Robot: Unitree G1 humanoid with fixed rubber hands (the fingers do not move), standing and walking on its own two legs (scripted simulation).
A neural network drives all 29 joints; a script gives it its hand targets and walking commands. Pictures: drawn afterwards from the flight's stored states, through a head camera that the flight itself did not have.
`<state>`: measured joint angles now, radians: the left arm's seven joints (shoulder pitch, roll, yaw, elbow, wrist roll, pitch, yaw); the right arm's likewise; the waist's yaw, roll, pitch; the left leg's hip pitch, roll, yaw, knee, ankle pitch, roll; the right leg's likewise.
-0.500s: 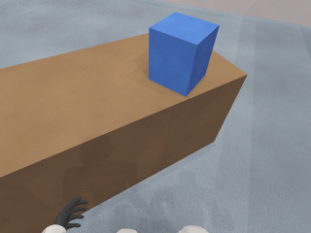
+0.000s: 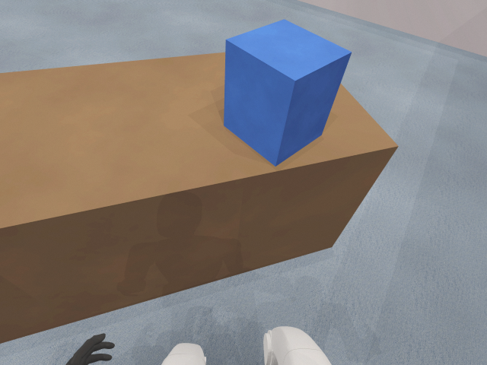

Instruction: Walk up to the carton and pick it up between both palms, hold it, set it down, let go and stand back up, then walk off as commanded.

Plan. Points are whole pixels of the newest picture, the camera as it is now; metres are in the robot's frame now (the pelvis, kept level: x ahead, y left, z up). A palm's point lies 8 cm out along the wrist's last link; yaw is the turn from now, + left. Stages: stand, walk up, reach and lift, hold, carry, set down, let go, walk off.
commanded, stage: walk up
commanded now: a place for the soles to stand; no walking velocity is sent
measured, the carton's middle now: (279, 93) +0.73 -0.06 +0.03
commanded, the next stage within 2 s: none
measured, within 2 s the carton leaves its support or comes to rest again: neither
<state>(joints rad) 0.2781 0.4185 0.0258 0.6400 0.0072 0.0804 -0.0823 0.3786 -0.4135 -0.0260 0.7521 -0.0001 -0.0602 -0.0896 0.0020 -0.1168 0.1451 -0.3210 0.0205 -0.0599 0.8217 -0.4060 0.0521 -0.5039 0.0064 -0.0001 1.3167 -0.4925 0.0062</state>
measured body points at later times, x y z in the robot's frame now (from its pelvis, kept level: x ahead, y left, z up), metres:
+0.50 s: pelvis +0.06 -0.10 -0.03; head +0.09 -0.06 +0.42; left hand +0.08 +0.21 -0.15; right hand +0.19 -0.42 -0.09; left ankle +0.08 +0.02 -0.70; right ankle +0.08 -0.17 -0.70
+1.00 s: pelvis +0.17 -0.20 -0.03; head +0.21 -0.18 +0.41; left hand +0.23 +0.12 -0.14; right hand +0.32 -0.51 -0.12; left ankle +0.10 +0.00 -0.65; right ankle +0.23 -0.24 -0.70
